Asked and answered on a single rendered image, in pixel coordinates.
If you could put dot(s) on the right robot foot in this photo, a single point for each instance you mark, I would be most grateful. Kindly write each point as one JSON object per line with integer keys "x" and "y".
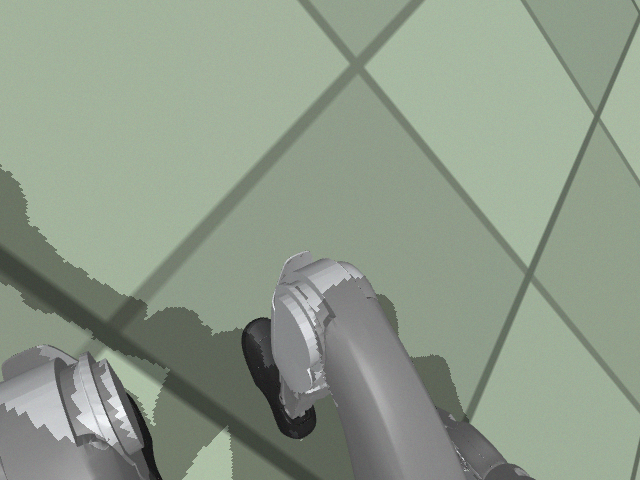
{"x": 256, "y": 346}

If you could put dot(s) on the right robot hand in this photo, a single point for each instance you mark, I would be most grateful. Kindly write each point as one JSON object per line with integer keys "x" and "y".
{"x": 475, "y": 452}

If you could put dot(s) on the left robot foot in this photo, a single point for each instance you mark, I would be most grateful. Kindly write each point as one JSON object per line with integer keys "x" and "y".
{"x": 147, "y": 450}

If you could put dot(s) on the right robot arm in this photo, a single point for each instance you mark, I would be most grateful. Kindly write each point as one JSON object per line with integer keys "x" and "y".
{"x": 508, "y": 472}

